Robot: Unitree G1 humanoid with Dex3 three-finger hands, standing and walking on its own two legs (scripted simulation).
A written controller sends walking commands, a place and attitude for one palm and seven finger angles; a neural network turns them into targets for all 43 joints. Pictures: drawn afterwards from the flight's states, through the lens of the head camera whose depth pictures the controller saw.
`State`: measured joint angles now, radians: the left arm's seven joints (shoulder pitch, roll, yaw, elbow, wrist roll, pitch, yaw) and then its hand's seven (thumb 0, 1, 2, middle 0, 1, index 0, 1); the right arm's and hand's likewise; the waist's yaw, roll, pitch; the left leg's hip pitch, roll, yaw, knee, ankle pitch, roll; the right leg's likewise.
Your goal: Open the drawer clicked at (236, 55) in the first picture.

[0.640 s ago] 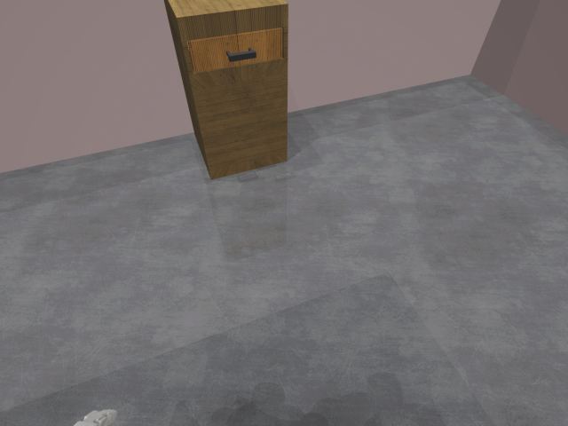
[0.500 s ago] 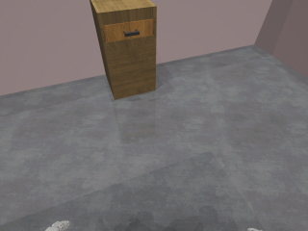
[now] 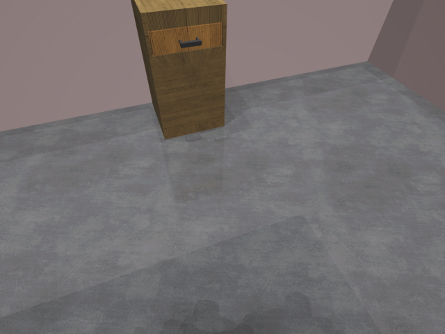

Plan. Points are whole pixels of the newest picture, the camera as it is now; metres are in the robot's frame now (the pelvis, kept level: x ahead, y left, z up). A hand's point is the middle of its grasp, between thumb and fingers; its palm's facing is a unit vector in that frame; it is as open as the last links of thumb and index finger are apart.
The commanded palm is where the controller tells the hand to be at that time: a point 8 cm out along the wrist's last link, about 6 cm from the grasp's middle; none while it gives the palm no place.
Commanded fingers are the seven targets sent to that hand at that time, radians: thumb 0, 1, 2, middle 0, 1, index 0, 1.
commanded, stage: stand and wait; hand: left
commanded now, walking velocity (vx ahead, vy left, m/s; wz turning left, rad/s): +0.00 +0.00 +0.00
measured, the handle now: (189, 41) +1.47 +0.26 -0.13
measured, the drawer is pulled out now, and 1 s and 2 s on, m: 0.00 0.00 0.00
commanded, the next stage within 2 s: look at it before walking up in 0.20 s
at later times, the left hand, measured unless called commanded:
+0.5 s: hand out of the picture +0.08 +0.25 -0.15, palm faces -0.03 -0.94 -0.33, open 7.4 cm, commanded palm none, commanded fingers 0.00 0.90 0.90 -0.20 -0.30 -0.20 -0.30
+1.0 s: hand out of the picture +0.07 +0.24 -0.16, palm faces -0.03 -0.94 -0.33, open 7.4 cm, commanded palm none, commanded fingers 0.00 0.90 0.90 -0.20 -0.30 -0.20 -0.30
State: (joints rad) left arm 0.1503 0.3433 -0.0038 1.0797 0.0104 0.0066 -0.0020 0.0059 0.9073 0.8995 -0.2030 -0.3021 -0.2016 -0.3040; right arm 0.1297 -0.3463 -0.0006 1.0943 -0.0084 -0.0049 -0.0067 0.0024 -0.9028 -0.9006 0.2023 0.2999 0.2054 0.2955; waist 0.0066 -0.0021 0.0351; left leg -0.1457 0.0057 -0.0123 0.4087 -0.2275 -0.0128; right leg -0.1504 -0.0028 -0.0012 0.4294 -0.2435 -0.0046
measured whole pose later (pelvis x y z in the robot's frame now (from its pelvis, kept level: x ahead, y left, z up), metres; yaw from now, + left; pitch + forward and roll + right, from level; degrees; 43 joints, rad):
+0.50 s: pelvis +0.00 +0.00 +0.00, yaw +0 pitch -2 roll +0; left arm 0.13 0.33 -0.01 1.08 0.01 0.00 0.00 0.00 0.91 0.90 -0.20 -0.30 -0.20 -0.30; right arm 0.12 -0.34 0.00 1.11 -0.01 -0.01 0.00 0.00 -0.90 -0.90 0.20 0.30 0.21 0.30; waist 0.00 0.00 0.03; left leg -0.14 0.00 -0.01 0.38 -0.21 -0.01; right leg -0.15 0.00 0.00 0.40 -0.22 0.00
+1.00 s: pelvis +0.01 +0.00 +0.00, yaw -1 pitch -2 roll +0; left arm 0.16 0.33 -0.01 1.09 0.01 0.01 0.00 0.00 0.91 0.90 -0.20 -0.30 -0.20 -0.30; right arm 0.12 -0.33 0.01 1.11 -0.01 0.00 -0.01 0.00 -0.90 -0.90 0.20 0.30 0.20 0.30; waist 0.01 0.00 0.02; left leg -0.13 0.01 0.01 0.39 -0.23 -0.01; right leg -0.15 0.00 0.02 0.41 -0.24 0.00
